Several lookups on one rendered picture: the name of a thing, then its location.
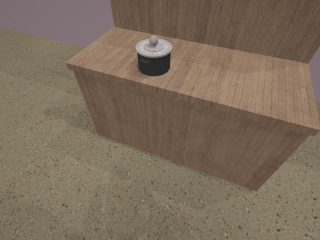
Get pot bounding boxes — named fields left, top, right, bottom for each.
left=137, top=53, right=171, bottom=76

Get knob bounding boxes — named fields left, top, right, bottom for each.
left=149, top=35, right=159, bottom=46

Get lid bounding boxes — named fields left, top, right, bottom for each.
left=135, top=38, right=172, bottom=58

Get table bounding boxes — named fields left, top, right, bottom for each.
left=65, top=0, right=320, bottom=191

